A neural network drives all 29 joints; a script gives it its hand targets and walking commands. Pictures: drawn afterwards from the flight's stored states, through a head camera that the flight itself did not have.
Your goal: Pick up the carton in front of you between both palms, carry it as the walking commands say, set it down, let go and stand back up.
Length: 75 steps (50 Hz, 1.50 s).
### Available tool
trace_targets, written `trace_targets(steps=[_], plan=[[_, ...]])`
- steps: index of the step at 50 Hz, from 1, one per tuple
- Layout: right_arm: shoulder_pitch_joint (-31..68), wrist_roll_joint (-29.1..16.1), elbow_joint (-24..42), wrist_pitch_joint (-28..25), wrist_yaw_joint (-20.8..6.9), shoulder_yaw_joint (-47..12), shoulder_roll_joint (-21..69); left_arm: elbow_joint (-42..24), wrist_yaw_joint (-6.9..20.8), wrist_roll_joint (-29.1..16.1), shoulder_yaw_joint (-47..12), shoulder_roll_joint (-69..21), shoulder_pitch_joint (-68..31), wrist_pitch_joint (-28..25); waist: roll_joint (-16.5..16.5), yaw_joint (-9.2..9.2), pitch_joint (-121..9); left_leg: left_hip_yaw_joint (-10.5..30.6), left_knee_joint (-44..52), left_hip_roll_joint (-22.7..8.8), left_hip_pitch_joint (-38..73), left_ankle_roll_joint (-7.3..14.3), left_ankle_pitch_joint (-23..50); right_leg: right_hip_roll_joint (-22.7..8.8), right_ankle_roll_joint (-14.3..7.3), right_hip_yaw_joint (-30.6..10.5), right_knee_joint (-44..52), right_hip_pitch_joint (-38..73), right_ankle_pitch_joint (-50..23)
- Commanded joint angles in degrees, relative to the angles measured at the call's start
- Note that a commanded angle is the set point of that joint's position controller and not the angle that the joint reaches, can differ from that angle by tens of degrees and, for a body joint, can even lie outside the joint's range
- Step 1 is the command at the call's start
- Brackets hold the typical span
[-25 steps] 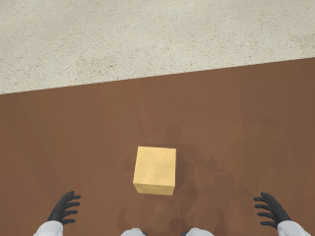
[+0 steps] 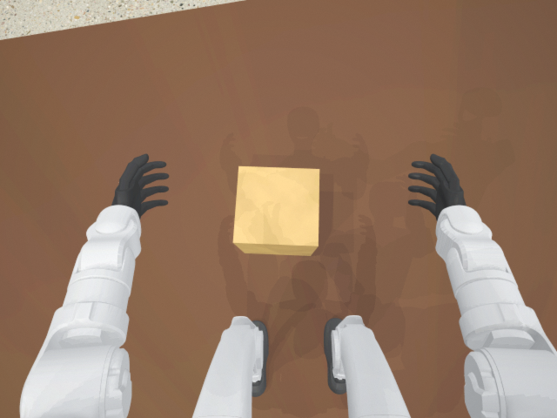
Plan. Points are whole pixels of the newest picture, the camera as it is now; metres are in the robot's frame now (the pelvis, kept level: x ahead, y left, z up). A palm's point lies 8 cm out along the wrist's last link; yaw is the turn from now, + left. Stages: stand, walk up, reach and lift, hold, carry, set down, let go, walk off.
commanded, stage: reach and lift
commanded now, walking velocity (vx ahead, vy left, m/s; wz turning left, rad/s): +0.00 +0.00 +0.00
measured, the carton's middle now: (278, 215) +0.49 +0.04 -0.56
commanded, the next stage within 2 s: none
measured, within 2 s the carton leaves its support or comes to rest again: leaves its support in 1.94 s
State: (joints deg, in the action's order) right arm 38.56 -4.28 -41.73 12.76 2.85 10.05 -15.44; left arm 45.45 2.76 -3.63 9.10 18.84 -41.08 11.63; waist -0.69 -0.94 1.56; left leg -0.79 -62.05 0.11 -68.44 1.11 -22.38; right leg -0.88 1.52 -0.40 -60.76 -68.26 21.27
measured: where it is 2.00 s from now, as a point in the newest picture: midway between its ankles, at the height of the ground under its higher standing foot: (297, 370)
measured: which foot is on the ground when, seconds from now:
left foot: down 0.00-1.00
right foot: down 0.00-1.00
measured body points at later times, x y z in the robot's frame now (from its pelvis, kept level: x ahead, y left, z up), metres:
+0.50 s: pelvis -0.01 +0.00 -0.06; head +0.32 +0.02 +0.24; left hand +0.52 +0.22 -0.20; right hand +0.51 -0.16 -0.20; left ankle +0.05 +0.11 -0.65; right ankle +0.06 -0.13 -0.65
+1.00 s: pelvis -0.06 -0.01 -0.26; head +0.31 +0.01 -0.02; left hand +0.50 +0.21 -0.43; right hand +0.49 -0.16 -0.44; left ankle +0.05 +0.11 -0.65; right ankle +0.06 -0.14 -0.65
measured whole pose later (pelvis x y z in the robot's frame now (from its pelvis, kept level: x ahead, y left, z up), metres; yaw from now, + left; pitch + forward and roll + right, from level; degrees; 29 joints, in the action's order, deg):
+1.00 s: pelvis -0.06 -0.01 -0.26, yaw -1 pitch +42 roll -3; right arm 79.0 -9.9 -55.2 7.5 11.2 11.0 -14.5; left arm 63.7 -1.4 -9.8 5.6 26.3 -84.2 6.7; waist -0.2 -0.8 15.4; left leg 2.1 -116.2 0.9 -128.1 0.1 -30.4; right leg 1.4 2.7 -0.3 -114.4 -126.6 30.1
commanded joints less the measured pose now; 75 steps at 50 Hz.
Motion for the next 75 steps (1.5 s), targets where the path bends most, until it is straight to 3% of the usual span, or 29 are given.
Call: trace_targets(steps=[1, 2, 3, 4, 7, 8, 13, 17, 18, 21, 22, 23, 26, 29, 35, 37, 41, 42, 43, 46, 48, 56, 58, 63, 64, 67, 68, 70, 75], plan=[[24.2, 1.3, 2.5, 0.2, 1.7, 3.3, -4.8, 0.0, -0.4, 0.0, 3.7, 10.2, -23.8, -0.7, 1.6, -0.09, -42.8, 1.2, 5.8, 2.7, 14.8, -1.3, 13.2, 4.1, 1.3, 1.3, 3.2, 15.4, -10.3], [22.6, 0.6, -0.6, 0.1, 2.2, 4.7, -4.6, -0.8, 0.1, -1.0, 1.1, 6.2, -29.2, -0.3, -0.4, 3.21, -45.2, 2.5, 5.0, 2.2, 16.0, -2.2, 12.6, 3.6, 0.6, 1.6, 2.2, 14.7, -11.6], [29.1, -1.5, 1.1, 0.1, 2.9, 1.9, -2.3, 4.1, 0.7, 0.6, 3.5, 8.9, -31.7, -0.3, 0.5, -1.29, -45.8, 2.0, 5.0, 2.3, 17.0, -1.0, 13.8, 4.0, 1.8, 1.7, 3.1, 10.8, -8.3], [25.8, 1.0, -1.6, 0.5, 3.4, 5.0, -4.8, 3.2, 0.8, 1.0, 3.7, 9.1, -31.7, -0.6, 0.9, 2.15, -49.2, 2.7, 6.2, 2.3, 17.6, -1.8, 12.7, 4.3, 1.4, 2.8, 2.2, 12.2, -8.4], [32.2, 2.6, -1.1, -0.6, 4.0, 6.6, -2.9, 5.6, 0.9, 2.7, 7.3, 9.2, -35.2, -1.4, 0.7, -1.77, -51.4, 0.5, 4.1, 2.9, 10.5, -2.2, 11.8, 3.8, 1.4, 0.9, 1.3, 13.6, -8.7], [35.8, 3.9, -2.7, -1.3, 4.5, 10.4, -2.1, 8.7, 1.2, 3.8, 4.7, 7.3, -39.4, -1.7, -2.7, 3.19, -47.4, 1.5, 4.5, 2.6, 10.6, -2.4, 8.6, 4.6, 0.9, 3.3, 0.7, 7.7, -8.1], [37.7, 5.5, 2.6, -2.4, 5.2, 9.8, 2.3, 5.2, 1.6, 9.1, 12.3, 12.4, -43.3, -3.4, 0.5, -2.01, -62.9, 0.5, 0.6, 3.1, 13.2, -1.5, 24.3, 5.1, 1.3, 1.7, -1.0, 12.5, -19.0], [36.5, 10.6, 0.7, -3.8, 4.5, 15.7, 0.3, 7.7, 1.5, 6.5, 6.2, 3.3, -42.9, -3.9, -4.2, 4.36, -60.6, 2.6, 1.1, 2.7, 16.7, -3.1, 25.5, 6.3, 0.7, 6.4, -3.2, 0.1, -16.0], [36.4, 9.9, 2.6, -4.5, 4.0, 12.9, 4.9, 6.2, 1.6, 8.4, 10.7, 4.8, -42.8, -4.3, -2.7, -0.44, -57.9, 1.4, -1.8, 2.9, 14.5, -3.1, 30.7, 5.6, 1.1, 2.7, -1.8, -3.0, -18.3], [37.2, 9.8, 0.9, -5.8, 3.2, 12.6, 6.3, 6.4, 0.7, 11.3, 12.8, 5.2, -41.9, -5.7, -1.0, -1.48, -58.0, 1.4, -4.1, 3.3, 8.6, -3.0, 31.4, 6.3, 0.8, 2.9, -5.2, -3.7, -19.1], [34.8, 10.2, -3.5, -6.1, 2.9, 15.1, 6.2, 8.5, 1.1, 9.8, 11.2, 4.6, -41.3, -5.7, -2.9, 1.85, -52.6, 1.3, -4.6, 3.4, 1.0, -3.3, 23.6, 5.5, 0.6, 3.9, -6.9, -4.5, -17.0], [34.6, 10.2, -1.1, -6.1, 3.4, 14.7, 5.9, 9.7, 0.9, 11.5, 12.9, 6.9, -37.9, -5.8, -2.8, -1.66, -52.9, 1.1, -7.0, 3.5, 0.6, -2.6, 24.8, 5.6, 1.2, 3.1, -10.1, -5.6, -17.7], [33.4, 12.6, -3.1, -7.2, 3.8, 17.8, 4.9, 8.8, 0.2, 9.1, 11.9, 4.7, -39.7, -6.8, -1.1, 3.37, -52.7, 2.1, -13.3, 3.1, -5.6, -2.8, 23.5, 5.9, 1.4, 3.5, -15.3, -10.9, -19.0], [35.4, 7.6, -3.9, -8.4, 4.3, 13.7, 2.5, 8.4, -1.3, 9.6, 11.7, 7.9, -41.2, -7.9, -2.8, -2.13, -55.9, 3.4, -19.1, 3.8, -4.0, -2.7, 28.9, 5.6, 1.4, 4.0, -22.3, -19.7, -17.2], [37.1, 1.2, -0.3, -9.9, 5.8, 5.8, 0.1, 8.8, -2.7, -0.7, 2.9, 7.7, -43.6, -8.3, -2.2, 3.22, -66.7, 3.6, -34.3, 3.3, -5.4, -1.2, 32.7, 5.4, 1.5, 4.2, -33.6, -22.8, -20.2], [39.8, -2.7, 0.1, -9.3, 6.2, 3.1, -3.3, 4.2, -3.7, -0.8, 1.3, 10.9, -45.4, -8.1, -4.8, -1.26, -71.7, 3.0, -37.3, 2.6, 1.2, -1.7, 35.2, 5.2, 1.6, 3.9, -36.5, -29.0, -16.7], [43.1, -5.2, -0.4, -7.6, 7.7, 2.1, -2.9, 0.8, -4.2, -4.8, -3.0, 12.4, -49.2, -7.2, -5.5, 1.38, -73.7, -0.5, -40.0, 2.4, -11.2, -2.6, 23.2, 5.1, 0.7, 4.1, -41.7, -16.7, -18.1], [48.0, -6.2, -0.7, -7.3, 7.8, -0.5, -2.8, 6.8, -4.5, -6.0, -0.4, 15.6, -52.6, -7.1, -0.1, -2.23, -67.7, 0.5, -40.0, 2.2, -14.3, -1.4, 18.4, 3.9, 1.9, 4.5, -42.8, -20.5, -13.2], [46.6, -6.5, -4.0, -7.2, 7.8, 1.7, -2.6, 6.9, -4.5, -6.0, -3.5, 12.7, -52.3, -7.0, -3.0, 1.34, -66.2, 0.0, -39.9, 1.8, -14.1, -2.0, 16.1, 4.3, 1.7, 5.5, -42.8, -21.7, -11.3], [52.6, -5.6, -4.7, -6.2, 8.9, 0.0, -3.0, 12.3, -4.1, -5.6, -1.3, 16.5, -55.7, -6.5, 2.7, 0.51, -58.4, -0.5, -42.9, 0.5, -25.7, -1.3, 5.4, 3.3, 1.9, 3.7, -44.3, -17.8, -5.5], [60.9, -6.8, -7.0, -6.0, 8.7, 0.8, -6.0, 13.6, -4.1, -6.6, -3.8, 15.8, -62.7, -5.6, -1.9, -2.44, -54.3, 0.4, -42.9, 0.2, -25.9, -1.7, -0.3, 2.8, 1.0, 3.4, -47.5, -21.5, 1.1], [58.9, -5.0, -18.6, -8.9, 7.1, 1.2, -5.0, 21.5, -4.9, -7.6, -6.6, 16.5, -66.0, -7.7, -1.1, 2.45, -51.4, 3.0, -50.0, -0.2, -25.4, -1.9, 5.4, 3.2, 1.5, 4.8, -55.5, -26.4, -3.7], [59.3, -6.5, -18.3, -9.7, 7.6, 2.3, -6.7, 18.9, -5.4, -7.4, -8.6, 16.7, -66.6, -9.2, -5.8, 1.3, -54.7, 2.8, -51.8, -0.6, -21.2, -2.4, 8.8, 3.2, 1.4, 4.2, -56.4, -28.0, -5.7], [63.5, -7.4, -10.7, -11.3, 8.5, -1.2, -6.4, 13.9, -5.7, -10.0, -9.1, 18.6, -67.4, -10.2, -0.2, 2.2, -61.6, 1.9, -56.1, 0.3, -21.3, -2.5, 14.5, 3.6, 1.9, 4.9, -58.5, -22.8, -12.3], [62.0, -9.9, -12.7, -10.9, 8.1, -3.2, -5.1, 15.8, -6.1, -8.0, -7.5, 19.3, -65.5, -10.0, -2.3, -1.93, -57.1, 1.4, -55.0, 0.3, -24.6, -2.1, 12.4, 4.6, 0.9, 3.7, -58.3, -23.8, -11.1], [60.9, -10.6, -16.6, -10.1, 7.9, -3.6, -3.9, 18.0, -5.5, -9.9, -9.9, 15.8, -65.1, -9.5, -1.2, 0.73, -51.5, 1.6, -54.9, 0.0, -26.5, -2.7, 9.9, 4.6, 1.4, 3.6, -58.0, -23.6, -8.9], [58.0, -11.4, -18.6, -9.4, 7.2, -4.1, -4.6, 17.7, -5.3, -9.3, -9.4, 16.2, -63.6, -9.2, -2.2, -3.38, -49.0, 1.0, -53.7, 0.2, -27.3, -2.6, 7.8, 5.2, 1.9, 3.1, -57.4, -25.8, -4.8], [57.0, -11.2, -19.1, -10.3, 6.7, -2.2, -4.2, 20.7, -5.2, -8.7, -9.0, 14.8, -61.8, -8.7, -2.9, 0.89, -46.2, 1.1, -52.9, 0.4, -29.8, -2.5, 6.6, 4.9, 1.8, 5.2, -57.8, -29.4, -5.1], [58.9, -9.0, -16.8, -10.9, 6.8, -0.7, -3.5, 18.2, -4.7, -9.0, -9.7, 12.3, -64.5, -9.6, -1.9, 0.03, -49.0, 2.9, -53.7, 0.4, -23.1, -2.1, 13.9, 4.1, 2.1, 4.8, -58.1, -33.1, -9.0]])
